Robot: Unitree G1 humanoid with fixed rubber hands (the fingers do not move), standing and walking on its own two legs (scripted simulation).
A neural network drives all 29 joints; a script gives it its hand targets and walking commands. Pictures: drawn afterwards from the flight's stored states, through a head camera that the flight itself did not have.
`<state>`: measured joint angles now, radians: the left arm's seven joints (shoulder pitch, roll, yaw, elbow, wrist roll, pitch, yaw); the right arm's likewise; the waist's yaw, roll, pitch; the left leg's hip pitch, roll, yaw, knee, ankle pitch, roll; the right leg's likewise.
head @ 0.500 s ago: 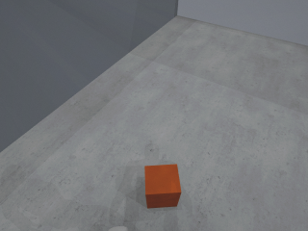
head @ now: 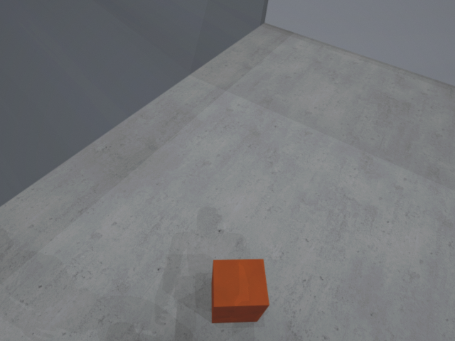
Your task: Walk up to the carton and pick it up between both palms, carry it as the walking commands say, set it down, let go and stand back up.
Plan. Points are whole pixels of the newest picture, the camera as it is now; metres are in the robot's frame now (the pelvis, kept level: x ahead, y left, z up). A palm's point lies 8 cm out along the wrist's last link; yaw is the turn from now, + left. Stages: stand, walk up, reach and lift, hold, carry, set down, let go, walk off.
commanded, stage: walk up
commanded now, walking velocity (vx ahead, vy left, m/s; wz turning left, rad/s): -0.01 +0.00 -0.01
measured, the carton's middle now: (236, 292) +0.37 -0.07 -0.64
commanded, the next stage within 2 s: stand in 0.94 s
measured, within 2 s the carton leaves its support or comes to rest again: neither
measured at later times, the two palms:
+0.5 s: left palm out of the picture -0.01 +0.20 -0.14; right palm out of the picture +0.02 -0.25 -0.15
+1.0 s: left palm out of the picture -0.03 +0.20 -0.16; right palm out of the picture +0.00 -0.24 -0.14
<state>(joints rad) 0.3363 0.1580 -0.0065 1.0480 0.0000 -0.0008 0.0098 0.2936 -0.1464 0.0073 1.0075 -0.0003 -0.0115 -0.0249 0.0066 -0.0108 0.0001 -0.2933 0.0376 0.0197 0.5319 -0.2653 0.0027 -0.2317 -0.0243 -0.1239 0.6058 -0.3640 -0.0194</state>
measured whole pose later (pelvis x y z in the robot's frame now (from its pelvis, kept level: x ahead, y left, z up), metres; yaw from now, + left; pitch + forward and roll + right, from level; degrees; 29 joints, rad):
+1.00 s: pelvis -0.01 -0.01 +0.00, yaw +0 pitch +0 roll -1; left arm 0.32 0.16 -0.01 1.10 0.00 0.02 0.02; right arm 0.29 -0.16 0.01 1.04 0.00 0.01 -0.03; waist 0.01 -0.02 0.02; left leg -0.29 0.04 0.02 0.54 -0.24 -0.01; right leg -0.18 -0.02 -0.13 0.51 -0.33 -0.02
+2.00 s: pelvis -0.02 -0.01 +0.00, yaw +0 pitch +0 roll -1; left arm 0.32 0.14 -0.01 1.10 0.00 0.00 0.04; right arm 0.29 -0.15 0.01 1.04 0.00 0.00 -0.04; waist 0.01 0.01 0.02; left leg -0.28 0.04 0.02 0.50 -0.21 -0.01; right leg -0.18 -0.02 -0.13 0.47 -0.29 -0.02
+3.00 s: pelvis -0.05 -0.02 -0.06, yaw -2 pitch +17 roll +1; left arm -0.06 0.07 0.00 0.58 -0.01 0.24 0.09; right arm -0.07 -0.20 0.00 0.65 0.00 0.19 0.03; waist 0.01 0.02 0.05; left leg -0.86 0.04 0.03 0.91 -0.34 -0.01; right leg -0.81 -0.04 -0.07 0.96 -0.45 -0.02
